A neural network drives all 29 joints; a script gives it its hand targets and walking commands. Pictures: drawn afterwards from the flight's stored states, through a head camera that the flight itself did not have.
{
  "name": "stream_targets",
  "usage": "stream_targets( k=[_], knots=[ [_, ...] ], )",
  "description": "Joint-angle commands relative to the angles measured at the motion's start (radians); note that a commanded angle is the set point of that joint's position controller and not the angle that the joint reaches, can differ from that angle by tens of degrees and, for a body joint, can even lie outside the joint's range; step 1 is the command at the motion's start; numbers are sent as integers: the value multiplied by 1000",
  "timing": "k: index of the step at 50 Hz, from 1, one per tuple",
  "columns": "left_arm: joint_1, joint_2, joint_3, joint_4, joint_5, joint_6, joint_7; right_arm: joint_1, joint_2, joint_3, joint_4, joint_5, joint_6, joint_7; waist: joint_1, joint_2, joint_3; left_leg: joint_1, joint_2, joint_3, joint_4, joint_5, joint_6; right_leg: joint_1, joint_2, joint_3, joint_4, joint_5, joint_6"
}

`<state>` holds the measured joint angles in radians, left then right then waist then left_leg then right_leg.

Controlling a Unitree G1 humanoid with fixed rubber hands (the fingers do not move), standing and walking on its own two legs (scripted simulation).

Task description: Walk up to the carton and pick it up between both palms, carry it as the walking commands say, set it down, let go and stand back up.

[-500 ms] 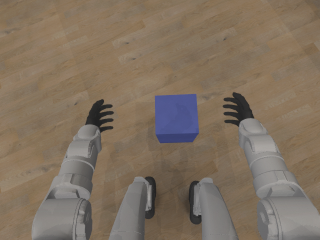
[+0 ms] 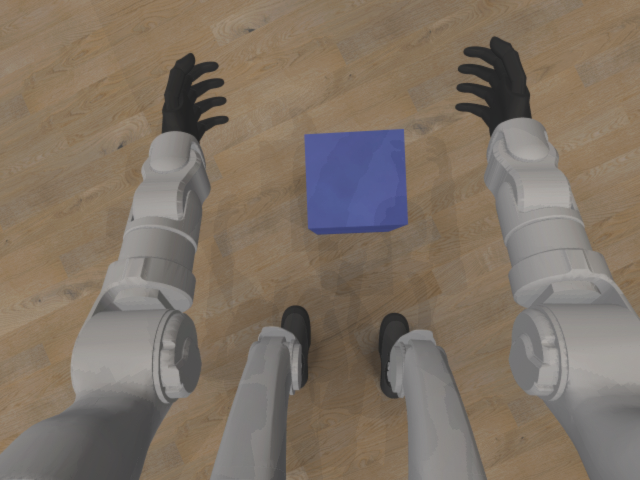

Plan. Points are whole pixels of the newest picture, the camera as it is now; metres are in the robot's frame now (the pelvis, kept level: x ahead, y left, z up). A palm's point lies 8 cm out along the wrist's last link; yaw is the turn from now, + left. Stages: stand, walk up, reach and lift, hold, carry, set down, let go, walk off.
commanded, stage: reach and lift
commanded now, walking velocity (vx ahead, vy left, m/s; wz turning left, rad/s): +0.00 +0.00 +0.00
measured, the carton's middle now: (353, 190) +0.48 -0.02 -0.52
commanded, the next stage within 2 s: none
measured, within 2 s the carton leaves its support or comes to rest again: neither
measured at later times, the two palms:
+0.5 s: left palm (241, 171) +0.47 +0.15 -0.25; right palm (481, 165) +0.48 -0.19 -0.24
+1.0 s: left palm (265, 185) +0.48 +0.14 -0.39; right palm (451, 179) +0.48 -0.19 -0.38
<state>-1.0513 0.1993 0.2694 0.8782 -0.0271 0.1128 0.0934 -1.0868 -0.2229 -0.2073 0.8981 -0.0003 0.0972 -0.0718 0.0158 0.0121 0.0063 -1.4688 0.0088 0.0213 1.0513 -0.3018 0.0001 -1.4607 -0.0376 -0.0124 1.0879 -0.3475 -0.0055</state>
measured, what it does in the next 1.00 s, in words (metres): lowers itself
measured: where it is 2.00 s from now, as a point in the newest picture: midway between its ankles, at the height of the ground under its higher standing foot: (342, 365)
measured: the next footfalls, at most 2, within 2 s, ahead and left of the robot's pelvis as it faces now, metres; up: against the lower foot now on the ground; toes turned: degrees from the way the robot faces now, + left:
none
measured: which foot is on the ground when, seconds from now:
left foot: down 0.00-1.00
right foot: down 0.00-1.00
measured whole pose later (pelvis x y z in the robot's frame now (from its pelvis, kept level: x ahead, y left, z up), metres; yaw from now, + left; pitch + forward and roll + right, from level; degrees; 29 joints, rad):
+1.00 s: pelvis -0.05 +0.00 -0.22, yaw -2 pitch +45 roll +2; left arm -1.31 0.22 0.28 1.11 -0.05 0.06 0.14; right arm -1.37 -0.28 -0.21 1.10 0.04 0.11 -0.13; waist 0.02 -0.01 0.12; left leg -2.19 0.01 -0.01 1.92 -0.51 -0.03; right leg -2.21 0.03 0.04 1.95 -0.53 0.01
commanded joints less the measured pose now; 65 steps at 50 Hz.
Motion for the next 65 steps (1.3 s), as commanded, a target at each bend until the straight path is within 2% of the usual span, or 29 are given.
stream_targets(
  k=[1, 3, 5, 8, 13, 14, 15, 21, 22, 24, 25, 26, 27, 29, 30, 31, 32, 36, 44, 45, 46, 49, 51, 52, 53, 56, 58, 61, 65],
  knots=[
    [-108, -28, 49, -129, 55, -90, 15, -113, -97, -131, -45, -25, -94, 27, -10, 54, -1120, 704, -73, -71, 41, 748, -21, 243, 144, 31, -51, 548, 3],
    [-170, 9, 53, -188, 33, -105, 2, -168, -113, -125, -146, -37, -104, 28, -41, 19, -1126, 624, -69, -65, 63, 730, -9, 255, 139, 43, -22, 597, 4],
    [-189, 22, 56, -192, 42, -113, -3, -191, -72, -80, -141, 1, -101, 20, 22, 36, -1171, 560, -77, -43, 79, 666, -15, 303, 123, 59, 2, 573, 7],
    [-165, 47, 77, -93, 36, -120, -35, -208, -15, -31, -129, -6, -96, 19, 43, -102, -1070, 213, -79, -29, 118, 454, -1, 342, 103, 82, 67, 559, 26],
    [-256, 99, 106, -68, 43, -114, -34, -277, -52, -29, -121, 3, -77, -20, 49, -43, -1063, 141, -81, -1, 203, 274, -10, 226, 108, 62, 158, 343, 36],
    [-270, 117, 95, -120, 11, -107, -33, -336, -53, 29, -208, 27, -68, -17, 73, -140, -1164, 158, -88, -1, 228, 317, -1, 261, 119, 31, 207, 378, 51],
    [-279, 162, 123, -105, 37, -106, -16, -338, -71, 25, -162, 32, -53, -27, 114, -79, -1167, 149, -87, 3, 266, 306, -9, 210, 121, 44, 244, 334, 51],
    [-341, 139, 57, 47, -16, -57, -12, -376, -75, 39, -17, 47, -7, -56, 62, -104, -1043, -34, -87, 49, 405, 61, -22, 73, 132, 13, 341, 74, 64],
    [-364, 205, 96, 148, 30, -50, -4, -441, -125, 7, 1, 34, 3, -62, 93, -69, -901, -113, -79, 54, 420, -60, -23, -56, 129, 9, 364, -65, 63],
    [-468, 199, 63, -9, -9, -44, 8, -514, -162, 2, -78, 42, 10, -80, 56, -52, -1061, -53, -82, 73, 459, -60, -40, 48, 132, -1, 394, -47, 57],
    [-495, 269, 88, 24, -1, -48, 25, -572, -137, 40, -86, 90, 16, -81, 137, -73, -1057, -55, -75, 63, 470, -74, -26, 48, 129, 0, 430, -72, 62],
    [-531, 237, 55, -158, -38, -50, 41, -588, -136, 75, -204, 107, 18, -88, 117, -115, -1304, 51, -89, 72, 493, 38, -30, 198, 134, 2, 429, 48, 63],
    [-538, 244, 32, 50, -19, -44, 45, -538, -156, 35, 84, 68, 26, -84, 67, -73, -955, -120, -74, 61, 509, -81, -39, -88, 133, -26, 485, -77, 55],
    [-583, 239, 26, -79, -44, -41, 59, -562, -159, 62, -51, 108, 30, -85, 95, -41, -1132, 44, -71, 54, 532, -44, -37, -11, 134, -18, 486, -87, 39],
    [-541, 239, 32, 97, -46, -32, 60, -589, -161, 74, 32, 137, 27, -76, 118, -55, -997, -33, -60, 59, 549, -114, -25, -97, 128, -19, 512, -153, 43],
    [-557, 254, 34, -66, -49, -42, 69, -606, -168, 72, -96, 138, 22, -81, 123, -91, -1160, 16, -66, 58, 567, -46, -30, -4, 130, -29, 535, -82, 47],
    [-542, 270, 37, 50, -45, -40, 73, -637, -190, 86, -28, 159, 18, -87, 153, -54, -1136, -3, -61, 69, 605, -42, -33, -13, 124, -13, 560, -81, 43],
    [-554, 251, 13, 123, -65, -42, 65, -607, -147, 108, 117, 133, 24, -65, 107, -144, -891, -152, -57, 71, 633, -144, -22, -146, 110, -32, 578, -182, 45],
    [-539, 270, 21, 133, -16, -97, 66, -541, -177, 75, 154, 121, -27, -54, 144, -33, -869, -177, -52, 57, 762, 6, -43, -225, 123, 11, 704, -26, 42],
    [-538, 230, -27, 103, -67, -100, 60, -629, -218, 43, 13, 113, -51, -60, 72, -47, -952, -84, -49, 30, 772, 58, -35, -237, 121, -20, 724, 4, 46],
    [-503, 220, -3, 212, -41, -95, 58, -581, -171, 100, 141, 123, -46, -52, 118, -103, -800, -187, -51, 25, 778, 50, -30, -294, 114, -9, 736, -1, 55],
    [-558, 230, -53, 130, -79, -112, 53, -616, -185, 114, 92, 154, -58, -52, 114, -20, -869, -158, -48, 33, 817, 85, -39, -263, 115, 6, 778, 49, 44],
    [-557, 255, -38, 13, -85, -125, 72, -599, -164, 149, -7, 184, -71, -53, 152, -79, -1109, -25, -65, 29, 826, 210, -26, -121, 128, -10, 807, 168, 56],
    [-559, 249, -54, 186, -96, -126, 63, -581, -190, 154, 153, 167, -67, -55, 113, -38, -837, -195, -43, 40, 866, 109, -37, -290, 115, 14, 811, 70, 47],
    [-627, 301, -42, -76, -113, -130, 77, -642, -206, 134, -80, 173, -70, -61, 117, -80, -1168, 0, -53, 21, 874, 255, -33, -80, 113, 1, 838, 215, 54],
    [-589, 313, -45, 179, -94, -130, 79, -666, -202, 170, 109, 223, -71, -65, 174, -67, -880, -128, -36, 28, 886, 98, -23, -276, 112, 1, 863, 43, 59],
    [-630, 286, -81, 118, -139, -126, 69, -676, -209, 178, 65, 228, -71, -65, 115, -42, -976, -101, -39, 27, 914, 118, -34, -174, 103, 9, 873, 88, 52],
    [-676, 329, -69, 107, -139, -134, 70, -717, -216, 187, 102, 262, -74, -62, 148, -46, -951, -99, -39, 28, 928, 91, -31, -200, 99, 10, 898, 52, 53],
    [-624, 274, -132, 166, -201, -125, 75, -743, -245, 223, 65, 295, -75, -66, 112, -52, -1003, -56, -35, 33, 944, 89, -30, -186, 91, -9, 907, 41, 42]
  ],
)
